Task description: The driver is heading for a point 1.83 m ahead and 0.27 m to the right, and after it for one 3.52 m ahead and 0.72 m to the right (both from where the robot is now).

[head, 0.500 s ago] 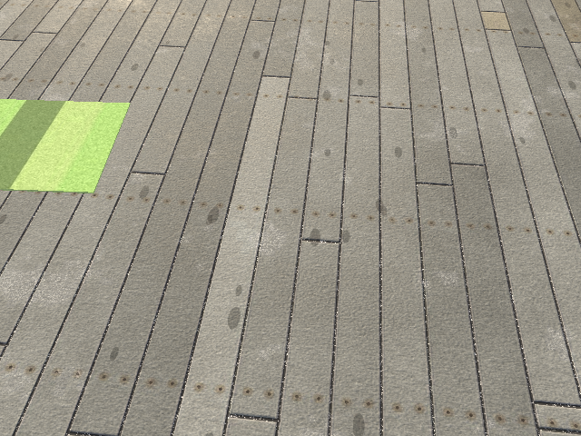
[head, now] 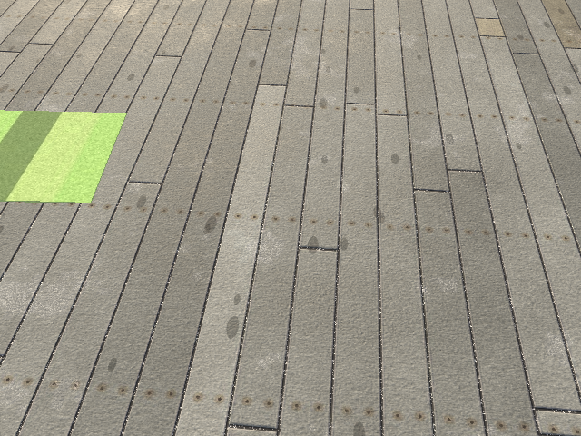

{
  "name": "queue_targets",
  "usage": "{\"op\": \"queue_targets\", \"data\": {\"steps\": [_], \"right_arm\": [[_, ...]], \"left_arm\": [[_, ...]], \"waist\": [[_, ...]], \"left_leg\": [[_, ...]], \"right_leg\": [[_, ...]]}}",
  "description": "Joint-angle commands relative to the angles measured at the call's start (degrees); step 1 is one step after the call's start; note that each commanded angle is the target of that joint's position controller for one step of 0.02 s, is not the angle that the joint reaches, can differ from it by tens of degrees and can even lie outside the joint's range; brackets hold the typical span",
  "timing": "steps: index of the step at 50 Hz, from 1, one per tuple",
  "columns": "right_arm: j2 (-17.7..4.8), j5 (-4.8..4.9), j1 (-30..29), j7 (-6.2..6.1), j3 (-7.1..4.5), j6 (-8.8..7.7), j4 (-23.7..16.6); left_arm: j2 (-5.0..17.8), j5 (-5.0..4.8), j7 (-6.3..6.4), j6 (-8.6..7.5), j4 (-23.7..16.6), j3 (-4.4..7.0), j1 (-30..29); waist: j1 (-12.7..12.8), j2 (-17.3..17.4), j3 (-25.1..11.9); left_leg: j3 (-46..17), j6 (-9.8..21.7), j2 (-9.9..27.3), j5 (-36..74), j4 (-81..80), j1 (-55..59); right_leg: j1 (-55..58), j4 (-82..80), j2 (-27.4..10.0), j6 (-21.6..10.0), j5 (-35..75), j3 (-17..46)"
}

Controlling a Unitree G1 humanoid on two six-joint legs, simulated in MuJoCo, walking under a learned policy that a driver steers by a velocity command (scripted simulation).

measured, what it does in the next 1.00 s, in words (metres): walks ahead: left foot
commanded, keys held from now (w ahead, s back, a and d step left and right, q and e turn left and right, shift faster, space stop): w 0.96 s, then no key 0.04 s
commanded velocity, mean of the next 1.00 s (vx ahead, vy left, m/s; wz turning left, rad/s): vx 0.42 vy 0.00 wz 0.00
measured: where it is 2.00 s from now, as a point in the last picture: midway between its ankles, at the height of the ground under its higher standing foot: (311, 390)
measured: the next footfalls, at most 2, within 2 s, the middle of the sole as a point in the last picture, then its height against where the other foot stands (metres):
left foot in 0.62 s outside the picture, level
right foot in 1.14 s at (351, 367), level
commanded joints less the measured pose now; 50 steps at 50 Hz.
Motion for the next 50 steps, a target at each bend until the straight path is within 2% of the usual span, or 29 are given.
{"op": "queue_targets", "data": {"steps": [1,3,4,6,8,9,10,11,12,13,15,19,23,25,27,28,29,30,31,32,33,34,35,37,39,41,44,48,50], "right_arm": [[-7.8,-0.19,5.1,-0.01,-1.95,0.08,-1.1],[-9.4,-0.32,7.9,-0.12,-3.03,-0.38,-0.3],[-9.4,-0.35,7.7,0.03,-3.32,-0.72,-0.5],[-9.6,-0.36,5.0,0.39,-3.75,-1.38,-1.5],[-8.2,0.13,0.2,0.63,-3.77,-1.87,-3.3],[-5.5,-0.03,-2.3,0.86,-3.11,-2.59,-5.0],[-1.7,0.06,-3.9,1.45,-2.18,-3.32,-7.5],[-6.6,-1.89,-4.8,1.81,-3.18,-3.64,-8.1],[-5.7,-1.97,-4.5,2.42,-3.15,-4.02,-7.6],[-4.1,-1.37,-3.4,2.94,-2.80,-4.51,-6.9],[-4.4,-1.48,-3.7,3.73,-3.09,-4.56,-6.8],[-3.5,-1.31,-8.4,3.93,-3.01,-3.33,-9.1],[-1.7,-0.63,-19.1,3.96,-1.78,-3.01,-13.7],[-2.0,-0.26,-20.9,3.76,-1.54,-2.93,-14.9],[-3.8,-0.19,-17.8,3.10,-2.13,-3.05,-14.9],[-5.0,-0.19,-13.7,2.67,-2.71,-3.30,-13.8],[-6.4,-0.07,-6.4,2.26,-3.53,-3.71,-11.6],[-7.5,-0.27,2.4,1.79,-4.37,-4.15,-8.7],[-11.3,-1.60,10.5,1.20,-5.62,-4.43,-7.0],[-15.8,-2.84,12.1,1.46,-6.56,-4.32,-7.2],[-13.7,-0.13,8.7,2.20,-6.51,-3.77,-7.2],[-10.3,0.45,1.3,2.26,-5.53,-3.96,-8.5],[-6.7,0.31,-2.0,2.52,-4.66,-4.61,-8.9],[-3.0,-0.11,-1.6,2.14,-3.40,-5.72,-7.4],[-3.2,-0.09,1.7,1.87,-3.15,-6.71,-5.9],[-5.0,0.00,4.1,1.75,-3.33,-7.09,-5.1],[-5.4,0.13,7.5,1.80,-3.08,-6.92,-4.8],[-5.1,0.20,12.0,1.66,-2.65,-6.88,-4.0],[-4.7,0.01,13.7,1.31,-2.30,-6.70,-3.2]], "left_arm": [[4.5,0.64,-0.41,-0.41,-3.2,0.95,-1.1],[2.2,1.37,-0.99,-1.65,-5.0,0.52,-2.7],[3.3,1.38,-1.21,-2.36,-5.7,0.80,-3.5],[3.7,0.82,-1.79,-3.57,-6.2,1.17,-1.6],[2.7,-0.06,-1.65,-4.46,-2.9,1.52,8.6],[5.7,0.33,-0.98,-4.95,-1.2,2.41,15.2],[12.0,0.16,-0.86,-4.98,0.6,4.18,22.9],[11.0,0.13,-0.82,-4.51,1.0,4.08,22.0],[8.3,0.36,-1.03,-4.80,-1.0,3.38,16.8],[7.0,0.44,-1.19,-5.33,-2.4,3.04,13.3],[5.3,0.22,-1.01,-6.28,-3.1,2.34,11.3],[3.9,-0.11,-0.69,-6.92,-0.9,1.41,16.9],[4.1,0.04,-0.36,-6.88,-0.9,0.84,17.2],[5.1,0.11,-0.21,-6.99,-0.6,0.89,17.5],[6.2,0.04,-0.13,-7.26,-0.6,1.07,16.2],[6.9,0.00,-0.01,-7.31,-0.7,1.27,15.3],[7.6,0.05,0.05,-7.15,-0.9,1.48,14.4],[8.1,-0.24,-0.04,-6.87,-1.3,1.66,13.0],[6.4,-0.39,-0.41,-6.79,-2.5,1.19,13.4],[-1.3,-1.39,-1.12,-6.42,-3.3,0.11,20.6],[5.2,-0.45,-1.15,-6.06,-3.3,1.82,16.5],[6.1,-0.06,-1.31,-6.16,-5.9,2.28,10.1],[5.6,0.20,-1.52,-6.47,-6.7,2.34,6.9],[3.4,1.12,-1.97,-5.33,-6.4,2.34,7.7],[1.6,1.34,-2.47,-4.19,-6.5,2.23,8.1],[2.0,1.47,-2.77,-3.40,-8.2,2.40,4.1],[2.9,1.21,-3.11,-3.07,-11.6,2.45,-5.0],[1.8,0.36,-3.33,-3.38,-14.8,1.72,-14.2],[1.3,0.25,-3.01,-3.63,-15.2,1.38,-16.0]], "waist": [[-1.9,4.5,9.1],[-2.6,9.2,9.2],[-2.6,8.4,9.0],[-0.2,7.3,8.3],[4.9,5.2,8.4],[7.4,-2.9,7.6],[9.1,-17.1,4.9],[6.6,-10.6,7.8],[3.8,-4.2,9.6],[2.0,-2.4,9.4],[0.5,-2.7,7.6],[0.8,-4.4,5.5],[2.3,-5.5,7.9],[2.3,-6.5,8.0],[0.0,-6.7,6.0],[-2.1,-6.7,3.5],[-5.1,-6.4,-0.4],[-9.0,-5.5,-4.5],[-11.3,-1.5,-9.6],[-5.9,10.9,-15.6],[-6.8,4.2,-13.7],[-3.8,3.2,-3.4],[-2.7,0.5,1.0],[1.1,0.4,2.9],[2.2,1.2,2.7],[2.3,1.9,4.0],[0.4,2.0,5.8],[-2.4,2.9,5.7],[-3.0,2.9,5.8]], "left_leg": [[-13.7,6.7,8.5,-28.9,-10.6,-6.8],[-22.7,10.4,15.8,-28.9,-15.7,-2.5],[-23.9,11.3,17.4,-26.4,-16.7,-3.1],[-20.1,10.5,15.9,-22.4,-14.9,-5.4],[-12.8,7.5,10.4,-18.8,-7.8,-17.5],[-6.1,5.2,5.4,-13.7,4.3,-25.2],[4.4,2.8,-1.7,-11.6,22.3,-34.4],[2.9,3.3,1.1,-12.5,32.3,-37.5],[1.3,3.7,3.7,-7.4,36.5,-37.6],[1.1,3.4,5.2,-2.8,37.4,-36.1],[2.5,2.1,6.7,2.5,36.1,-34.1],[6.9,0.2,5.3,5.6,33.8,-35.5],[10.5,0.0,3.2,10.2,19.0,-30.6],[11.8,1.3,1.9,11.6,12.9,-25.3],[12.1,3.7,0.2,11.4,10.2,-18.7],[11.8,4.8,-1.1,10.5,9.5,-14.1],[11.2,6.0,-2.1,10.0,8.1,-7.5],[10.3,7.1,-1.5,12.1,3.8,2.8],[-0.5,9.3,8.4,2.7,2.2,15.1],[-30.3,17.8,26.2,-0.7,-2.1,28.0],[-39.0,19.1,24.8,-11.0,-10.3,23.1],[-29.1,16.8,23.1,-13.6,-12.5,13.8],[-22.9,15.0,20.6,-6.7,-14.6,5.9],[-13.1,11.8,16.1,5.7,-15.9,-2.7],[-8.5,11.3,14.6,13.3,-16.4,-4.2],[-5.4,11.1,13.6,15.6,-17.6,-4.0],[-2.7,10.1,12.3,19.6,-18.9,-1.5],[0.6,7.9,10.9,28.6,-17.8,2.6],[2.5,7.0,10.8,39.9,-14.7,5.5]], "right_leg": [[-10.5,2.0,-0.1,-2.9,-18.1,1.8],[-14.7,10.8,0.4,-2.1,-7.2,-3.6],[-14.6,12.5,-1.0,-2.2,-5.9,-3.4],[-9.8,8.4,-1.3,-2.8,-7.4,-3.9],[8.7,-2.2,0.7,-3.7,-3.9,-4.2],[17.5,-9.4,-6.2,-4.7,-9.3,6.9],[23.2,-19.5,-18.7,-9.1,-24.0,30.0],[19.5,-19.5,-22.6,-11.0,-22.6,34.4],[16.1,-18.8,-20.9,-10.7,-18.3,30.0],[14.1,-19.1,-18.5,-9.9,-11.5,24.7],[13.8,-19.9,-14.9,-8.7,0.5,16.4],[16.4,-17.0,-12.1,-8.2,27.8,6.9],[11.7,-18.0,-10.1,-7.9,34.5,2.7],[11.2,-18.0,-10.8,-7.7,39.3,1.9],[13.0,-13.6,-12.0,-7.1,52.4,0.8],[14.4,-8.6,-12.4,-6.5,59.6,0.3],[15.4,-0.4,-12.3,-6.0,63.0,-0.2],[12.2,10.4,-11.1,-5.3,58.5,-1.3],[2.3,25.8,-8.6,-4.9,40.2,-2.6],[-16.9,49.0,1.9,-3.0,-11.1,-4.2],[-23.1,54.4,1.7,-4.1,-10.4,2.1],[-26.1,52.4,-2.1,-4.7,-4.1,1.9],[-24.1,49.0,-3.9,-4.7,-0.4,1.7],[-17.5,43.7,-6.1,-3.7,1.1,1.6],[-16.1,40.4,-6.4,-2.6,1.1,0.5],[-19.6,36.7,-7.3,-1.6,3.7,-1.0],[-25.3,28.6,-8.0,-0.2,10.3,-3.1],[-23.9,15.4,-5.9,0.2,16.9,-6.0],[-22.0,10.6,-4.0,-0.2,17.9,-7.6]]}}
Keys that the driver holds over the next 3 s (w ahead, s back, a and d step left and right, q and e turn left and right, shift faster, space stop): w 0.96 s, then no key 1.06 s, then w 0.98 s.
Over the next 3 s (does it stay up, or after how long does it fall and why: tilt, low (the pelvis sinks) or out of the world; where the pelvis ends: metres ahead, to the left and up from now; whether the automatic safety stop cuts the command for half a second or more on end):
stays up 1.05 -0.03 0.00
